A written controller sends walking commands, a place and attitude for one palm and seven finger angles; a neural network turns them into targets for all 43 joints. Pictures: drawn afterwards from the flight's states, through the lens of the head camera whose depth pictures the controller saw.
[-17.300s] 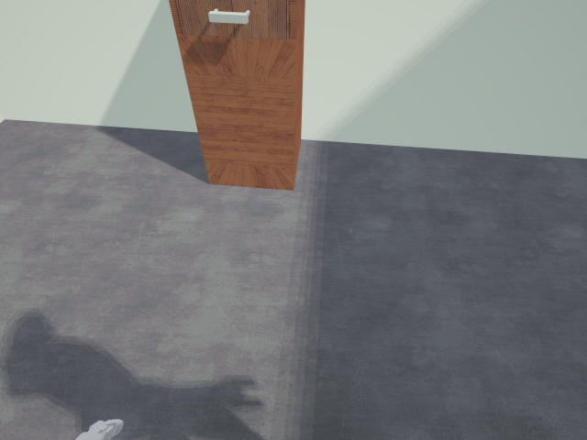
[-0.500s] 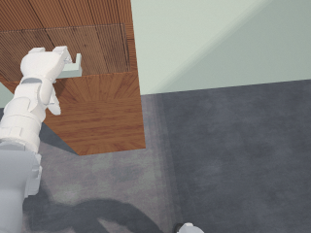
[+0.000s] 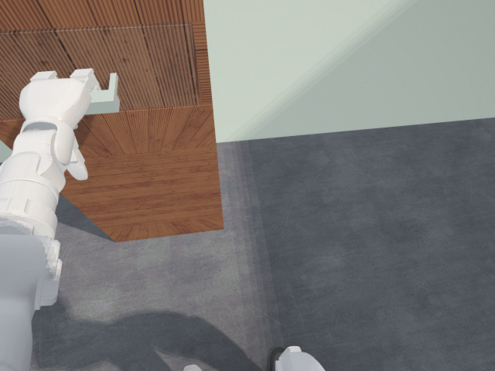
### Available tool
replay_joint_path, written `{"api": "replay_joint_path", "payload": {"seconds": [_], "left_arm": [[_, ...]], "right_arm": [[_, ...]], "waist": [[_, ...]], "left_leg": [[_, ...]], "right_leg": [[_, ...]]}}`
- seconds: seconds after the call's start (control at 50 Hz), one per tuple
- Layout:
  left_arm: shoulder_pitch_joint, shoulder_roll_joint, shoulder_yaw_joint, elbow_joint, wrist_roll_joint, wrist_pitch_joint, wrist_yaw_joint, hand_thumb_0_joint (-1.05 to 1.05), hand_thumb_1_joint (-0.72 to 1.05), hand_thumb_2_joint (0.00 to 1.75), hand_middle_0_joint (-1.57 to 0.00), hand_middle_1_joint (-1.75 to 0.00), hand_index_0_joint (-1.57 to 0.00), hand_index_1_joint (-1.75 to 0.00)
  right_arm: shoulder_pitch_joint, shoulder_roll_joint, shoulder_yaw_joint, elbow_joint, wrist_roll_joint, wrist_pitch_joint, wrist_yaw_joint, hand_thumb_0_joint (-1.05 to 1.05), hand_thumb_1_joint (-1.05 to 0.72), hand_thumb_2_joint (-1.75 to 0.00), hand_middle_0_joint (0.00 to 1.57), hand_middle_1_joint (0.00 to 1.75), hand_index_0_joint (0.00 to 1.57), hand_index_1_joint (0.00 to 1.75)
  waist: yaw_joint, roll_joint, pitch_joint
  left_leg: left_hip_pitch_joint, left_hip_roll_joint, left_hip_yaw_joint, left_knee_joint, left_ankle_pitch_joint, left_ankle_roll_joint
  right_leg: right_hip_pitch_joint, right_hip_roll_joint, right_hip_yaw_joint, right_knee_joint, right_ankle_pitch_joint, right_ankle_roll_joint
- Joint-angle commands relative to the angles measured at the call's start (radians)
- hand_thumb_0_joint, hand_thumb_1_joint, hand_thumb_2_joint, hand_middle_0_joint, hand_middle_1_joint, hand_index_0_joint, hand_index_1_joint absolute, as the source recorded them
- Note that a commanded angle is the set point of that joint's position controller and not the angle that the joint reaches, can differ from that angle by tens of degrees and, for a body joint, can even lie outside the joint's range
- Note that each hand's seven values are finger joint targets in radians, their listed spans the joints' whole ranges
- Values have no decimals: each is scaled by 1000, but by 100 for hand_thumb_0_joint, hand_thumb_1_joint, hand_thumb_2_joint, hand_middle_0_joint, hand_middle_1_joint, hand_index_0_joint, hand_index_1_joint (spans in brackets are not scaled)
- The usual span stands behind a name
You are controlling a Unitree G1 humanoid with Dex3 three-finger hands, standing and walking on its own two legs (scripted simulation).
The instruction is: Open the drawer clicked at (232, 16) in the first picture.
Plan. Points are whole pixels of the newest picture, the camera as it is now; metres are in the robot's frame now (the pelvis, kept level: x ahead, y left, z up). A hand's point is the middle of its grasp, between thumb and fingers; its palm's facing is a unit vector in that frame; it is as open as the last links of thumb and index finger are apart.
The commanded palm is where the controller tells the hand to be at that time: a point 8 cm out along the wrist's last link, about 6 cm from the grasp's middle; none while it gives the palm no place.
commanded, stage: lower the fingers behind the handle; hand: left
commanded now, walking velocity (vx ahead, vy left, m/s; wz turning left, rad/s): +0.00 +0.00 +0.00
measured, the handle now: (78, 92) +0.56 +0.25 +0.08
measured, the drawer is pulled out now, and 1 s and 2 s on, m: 0.00 0.00 0.07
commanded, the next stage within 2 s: close the thumb around the handle in 0.26 s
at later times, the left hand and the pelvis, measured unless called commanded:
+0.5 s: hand (76, 126) +0.51 +0.25 +0.06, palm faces -0.06 +0.00 -1.00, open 13.4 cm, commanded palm +0.49 +0.24 +0.11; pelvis +0.00 +0.00 +0.00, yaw +0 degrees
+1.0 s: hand (79, 126) +0.50 +0.24 +0.06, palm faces -0.06 +0.00 -1.00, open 6.0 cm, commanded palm +0.49 +0.25 +0.11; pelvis +0.00 +0.00 +0.00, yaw +0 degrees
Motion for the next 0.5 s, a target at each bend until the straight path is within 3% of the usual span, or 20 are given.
{"api": "replay_joint_path", "payload": {"seconds": [0.0, 0.04, 0.06, 0.1, 0.12, 0.16, 0.26, 0.3, 0.34, 0.38, 0.4, 0.46, 0.48], "left_arm": [[-413, 294, 82, -204, -17, -13, 38, 0, -50, 30, -30, -120, -30, -120], [-420, 286, 73, -184, -18, -8, 40, 0, -50, 30, -30, -120, -30, -120], [-428, 256, 50, -190, -17, -7, 42, 0, -50, 30, -30, -120, -30, -120], [-461, 248, 48, -218, -11, -13, 53, 0, -50, 30, -30, -120, -30, -120], [-441, 238, 49, -215, -14, -10, 55, 0, -50, 30, -30, -120, -30, -120], [-444, 228, 43, -210, -16, -3, 59, 0, -50, 30, -30, -120, -30, -120], [-463, 249, 51, -178, -10, 20, 66, 0, -50, 30, -30, -120, -30, -120], [-478, 225, 31, -170, -10, 26, 65, 0, -50, 30, -30, -120, -30, -120], [-469, 257, 54, -177, -8, 27, 61, 0, -50, 30, -30, -120, -30, -120], [-465, 243, 50, -187, -11, 24, 56, 0, -39, 35, -31, -121, -31, -121], [-484, 211, 16, -197, -12, 22, 52, 0, -33, 37, -31, -122, -31, -122], [-448, 221, 33, -180, -14, 25, 49, 0, -16, 44, -32, -124, -32, -124], [-474, 223, 33, -192, -14, 21, 49, 0, -11, 47, -33, -124, -33, -124]], "right_arm": [[155, -169, -63, -39, 0, -13, -8, 0, -90, -90, 20, 30, 20, 30], [155, -167, -60, -38, 2, -13, -10, 0, -90, -90, 20, 30, 20, 30], [157, -164, -61, -40, 2, -15, -7, 0, -90, -90, 20, 30, 20, 30], [163, -165, -67, -34, -2, -17, -5, 0, -90, -90, 20, 30, 20, 30], [164, -163, -67, -35, -2, -17, -1, 0, -90, -90, 20, 30, 20, 30], [166, -163, -67, -33, -4, -16, 1, 0, -90, -90, 20, 30, 20, 30], [162, -167, -61, -26, -1, -14, 3, 0, -90, -90, 20, 30, 20, 30], [165, -164, -63, -25, -2, -15, 3, 0, -90, -90, 20, 30, 20, 30], [162, -167, -62, -28, -2, -15, 2, 0, -90, -90, 20, 30, 20, 30], [163, -165, -63, -32, -3, -12, 1, 0, -90, -90, 20, 30, 20, 30], [166, -160, -62, -33, -1, -15, 2, 0, -90, -90, 20, 30, 20, 30], [160, -163, -62, -37, 0, -14, 3, 0, -90, -90, 20, 30, 20, 30], [161, -165, -64, -35, -1, -12, 0, 0, -90, -90, 20, 30, 20, 30]], "waist": [[11, 56, -468], [4, 40, -442], [-2, 46, -438], [-7, 67, -470], [4, 79, -479], [-3, 66, -478], [-7, 42, -445], [-15, 55, -441], [-4, 54, -457], [-4, 50, -483], [-13, 82, -477], [-3, 56, -453], [-13, 47, -461]], "left_leg": [[231, -50, -39, -42, 528, 18], [211, -51, -40, -47, 503, 17], [219, -51, -44, -49, 502, 16], [259, -45, -53, -39, 549, 14], [272, -45, -54, -37, 564, 12], [275, -43, -53, -32, 577, 12], [243, -45, -58, -44, 532, 12], [256, -44, -58, -42, 539, 12], [252, -46, -55, -41, 540, 12], [267, -46, -57, -36, 574, 12], [280, -44, -60, -37, 581, 9], [267, -43, -58, -40, 558, 11], [267, -44, -57, -38, 557, 12]], "right_leg": [[284, 64, 14, -7, 334, -38], [278, 64, 9, -7, 323, -39], [264, 66, 5, -7, 312, -39], [243, 66, 5, -4, 311, -39], [240, 68, 3, -2, 309, -41], [238, 69, 3, -3, 317, -39], [237, 68, -1, -4, 297, -41], [223, 68, -2, -9, 293, -40], [243, 67, 2, -4, 306, -40], [255, 66, 2, -3, 323, -40], [234, 67, 0, -4, 316, -40], [237, 69, -1, -8, 300, -40], [243, 69, 1, -9, 310, -40]]}}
